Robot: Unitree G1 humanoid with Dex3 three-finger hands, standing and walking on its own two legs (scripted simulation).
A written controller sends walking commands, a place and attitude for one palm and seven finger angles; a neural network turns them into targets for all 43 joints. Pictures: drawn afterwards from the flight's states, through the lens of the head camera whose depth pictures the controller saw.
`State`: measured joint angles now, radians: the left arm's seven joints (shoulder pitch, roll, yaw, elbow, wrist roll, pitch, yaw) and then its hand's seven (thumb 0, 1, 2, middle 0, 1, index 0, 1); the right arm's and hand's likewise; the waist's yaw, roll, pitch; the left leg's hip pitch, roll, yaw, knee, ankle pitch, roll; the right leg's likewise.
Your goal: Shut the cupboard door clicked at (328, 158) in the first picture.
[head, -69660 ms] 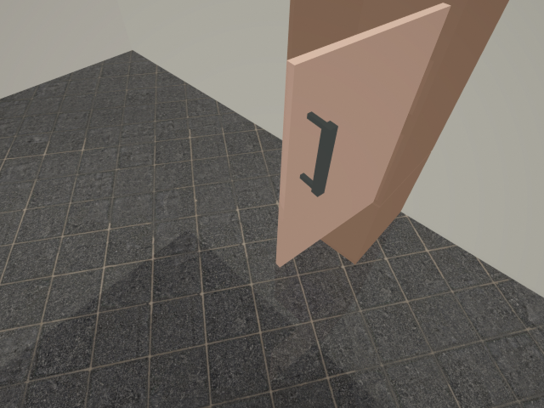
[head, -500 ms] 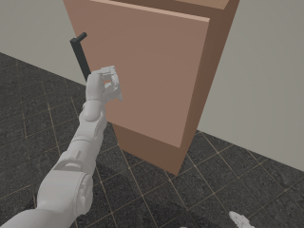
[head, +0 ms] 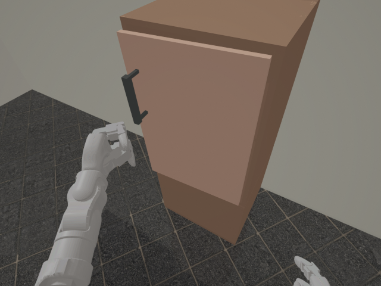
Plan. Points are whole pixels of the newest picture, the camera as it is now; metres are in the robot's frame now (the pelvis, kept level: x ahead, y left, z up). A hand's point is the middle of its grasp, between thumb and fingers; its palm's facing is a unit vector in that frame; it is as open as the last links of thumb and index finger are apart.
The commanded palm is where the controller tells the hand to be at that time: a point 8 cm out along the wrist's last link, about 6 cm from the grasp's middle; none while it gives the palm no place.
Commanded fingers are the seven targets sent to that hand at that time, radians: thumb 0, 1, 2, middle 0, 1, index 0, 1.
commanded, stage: draw the hand back to the body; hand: left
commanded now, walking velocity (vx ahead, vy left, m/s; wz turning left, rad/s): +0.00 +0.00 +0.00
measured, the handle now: (136, 98) +0.61 +0.20 +0.08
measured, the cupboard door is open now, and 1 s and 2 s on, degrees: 4 4 4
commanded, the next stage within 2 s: step back with the hand held close in 1.06 s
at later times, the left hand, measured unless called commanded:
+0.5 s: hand (56, 187) +0.25 +0.24 +0.16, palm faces +0.36 -0.88 -0.32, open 4.7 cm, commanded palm +0.19 +0.28 +0.18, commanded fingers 0.00 0.90 0.90 -0.42 -0.54 -0.42 -0.54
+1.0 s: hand (29, 205) +0.21 +0.26 +0.16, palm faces +0.47 -0.80 -0.38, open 7.4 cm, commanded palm +0.15 +0.30 +0.19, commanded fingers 0.00 0.90 0.90 -0.20 -0.30 -0.20 -0.30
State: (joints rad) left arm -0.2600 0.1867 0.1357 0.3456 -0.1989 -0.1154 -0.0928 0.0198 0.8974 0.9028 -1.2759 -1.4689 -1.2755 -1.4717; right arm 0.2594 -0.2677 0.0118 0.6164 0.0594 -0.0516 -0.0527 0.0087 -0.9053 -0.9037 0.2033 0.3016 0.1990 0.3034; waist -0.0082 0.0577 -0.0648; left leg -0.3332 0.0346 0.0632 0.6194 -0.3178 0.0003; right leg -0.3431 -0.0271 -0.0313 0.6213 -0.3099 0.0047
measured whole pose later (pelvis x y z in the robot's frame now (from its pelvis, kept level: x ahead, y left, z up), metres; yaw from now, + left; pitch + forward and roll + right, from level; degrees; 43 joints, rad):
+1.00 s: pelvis +0.02 +0.00 +0.02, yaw +1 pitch -4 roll +0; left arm 0.44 0.31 0.31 -0.35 -0.06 -0.05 0.10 0.02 0.89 0.90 -0.22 -0.31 -0.22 -0.31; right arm 0.19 -0.23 0.02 0.63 0.00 -0.09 -0.09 0.01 -0.90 -0.90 0.21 0.30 0.20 0.30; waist 0.07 0.07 0.01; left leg -0.08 0.02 0.04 0.41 -0.25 0.00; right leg -0.07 -0.03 -0.06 0.41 -0.25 0.01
